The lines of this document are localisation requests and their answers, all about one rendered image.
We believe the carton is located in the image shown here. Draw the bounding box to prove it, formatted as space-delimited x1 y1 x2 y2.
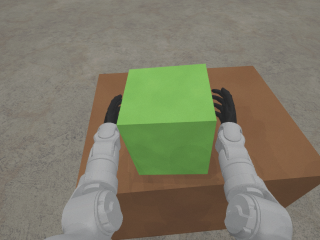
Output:
116 63 217 175

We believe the robot right upper arm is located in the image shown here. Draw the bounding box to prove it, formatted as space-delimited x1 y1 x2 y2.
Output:
224 193 293 240

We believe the right robot hand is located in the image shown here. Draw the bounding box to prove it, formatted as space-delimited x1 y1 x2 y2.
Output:
211 87 237 124

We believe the pedestal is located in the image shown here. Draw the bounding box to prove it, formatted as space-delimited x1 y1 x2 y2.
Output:
76 66 320 240

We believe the robot left forearm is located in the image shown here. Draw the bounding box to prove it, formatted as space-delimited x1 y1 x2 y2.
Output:
61 122 121 232

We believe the robot right forearm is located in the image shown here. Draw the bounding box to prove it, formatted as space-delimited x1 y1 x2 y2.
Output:
215 122 280 204

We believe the robot left upper arm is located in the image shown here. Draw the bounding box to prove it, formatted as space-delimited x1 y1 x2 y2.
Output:
44 189 123 240

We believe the left robot hand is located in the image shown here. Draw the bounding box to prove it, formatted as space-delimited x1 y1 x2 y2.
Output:
104 94 122 124

